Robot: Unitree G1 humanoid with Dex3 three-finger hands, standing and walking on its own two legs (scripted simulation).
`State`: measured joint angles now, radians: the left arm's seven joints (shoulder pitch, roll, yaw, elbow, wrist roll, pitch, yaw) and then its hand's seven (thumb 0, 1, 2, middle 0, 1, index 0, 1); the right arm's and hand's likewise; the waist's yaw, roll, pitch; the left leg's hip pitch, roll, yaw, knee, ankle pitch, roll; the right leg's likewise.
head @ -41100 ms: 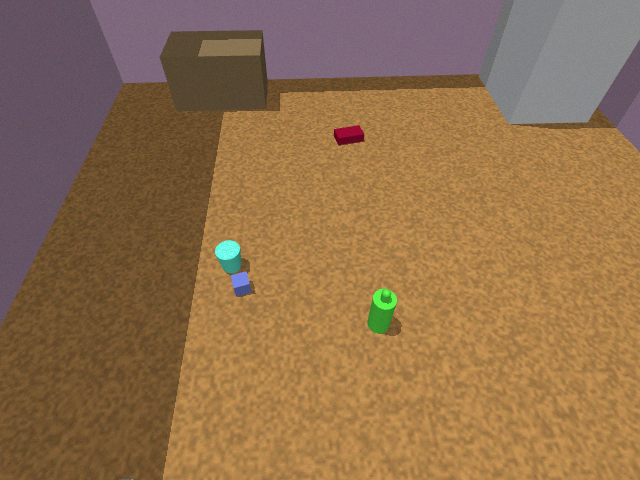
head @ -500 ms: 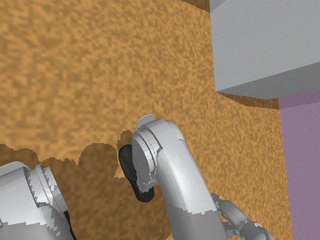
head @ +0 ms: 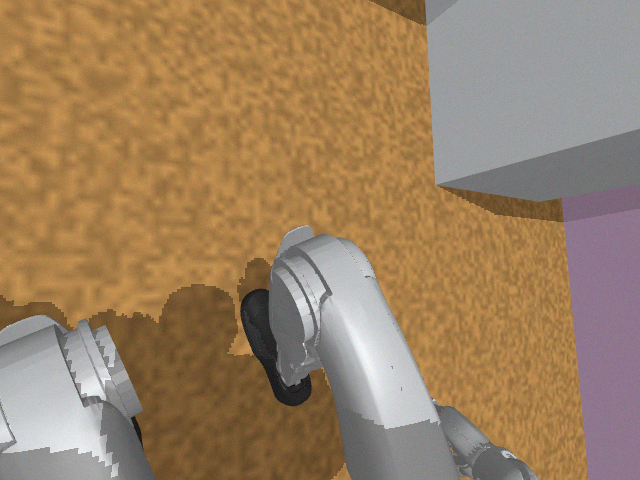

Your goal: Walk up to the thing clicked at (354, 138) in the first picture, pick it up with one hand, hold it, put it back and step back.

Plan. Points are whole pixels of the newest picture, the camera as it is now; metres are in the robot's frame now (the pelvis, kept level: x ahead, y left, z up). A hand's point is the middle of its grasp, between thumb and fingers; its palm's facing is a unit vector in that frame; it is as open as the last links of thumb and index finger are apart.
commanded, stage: close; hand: left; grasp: from above
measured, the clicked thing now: out of the picture +0.47 +0.33 -0.28
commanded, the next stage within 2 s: settle in 0.08 s
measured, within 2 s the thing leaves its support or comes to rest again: leaves its support in 0.42 s
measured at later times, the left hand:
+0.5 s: hand out of the picture +0.48 +0.34 -0.23, palm faces -0.42 -0.06 -0.91, open 10.9 cm
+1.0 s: hand out of the picture +0.46 +0.34 -0.14, palm faces -0.45 -0.03 -0.89, open 10.9 cm
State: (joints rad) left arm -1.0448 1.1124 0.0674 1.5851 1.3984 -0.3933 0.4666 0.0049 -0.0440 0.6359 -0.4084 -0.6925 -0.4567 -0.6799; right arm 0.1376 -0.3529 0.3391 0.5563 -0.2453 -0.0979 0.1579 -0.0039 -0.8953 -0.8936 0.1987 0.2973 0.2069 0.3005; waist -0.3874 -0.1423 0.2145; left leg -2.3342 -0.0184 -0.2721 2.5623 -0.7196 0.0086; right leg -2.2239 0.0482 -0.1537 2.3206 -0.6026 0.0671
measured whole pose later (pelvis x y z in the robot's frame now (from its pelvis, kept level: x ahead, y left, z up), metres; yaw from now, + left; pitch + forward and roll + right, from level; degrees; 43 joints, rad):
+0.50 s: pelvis +0.00 +0.00 +0.00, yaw +0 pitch +29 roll -17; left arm -1.06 1.06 0.13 1.56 1.41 -0.28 0.50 0.02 -0.04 0.48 -0.54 -0.54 -0.60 -0.53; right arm 0.16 -0.36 0.28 0.59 -0.23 -0.16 0.19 0.00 -0.91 -0.90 0.20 0.30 0.21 0.30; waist -0.40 -0.11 0.16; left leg -2.37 -0.02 -0.25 2.55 -0.72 0.01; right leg -2.26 0.04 -0.14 2.32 -0.61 0.06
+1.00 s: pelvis +0.00 +0.00 +0.03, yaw +4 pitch +32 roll -14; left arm -0.99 0.89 0.01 1.21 1.31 -0.36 0.20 0.03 -0.06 0.41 -0.62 -0.45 -0.68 -0.43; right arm 0.15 -0.36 0.14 0.57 -0.14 0.02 0.12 0.00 -0.91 -0.89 0.20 0.30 0.21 0.30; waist -0.27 -0.02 0.03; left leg -2.34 -0.05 -0.20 2.42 -0.66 0.01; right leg -2.23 -0.01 -0.11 2.25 -0.61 0.04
